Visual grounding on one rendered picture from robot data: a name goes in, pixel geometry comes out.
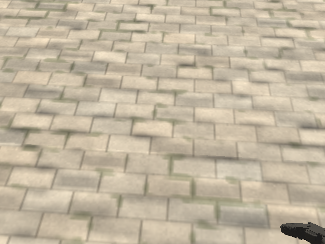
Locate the robot right hand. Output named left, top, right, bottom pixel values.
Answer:
left=280, top=222, right=325, bottom=244

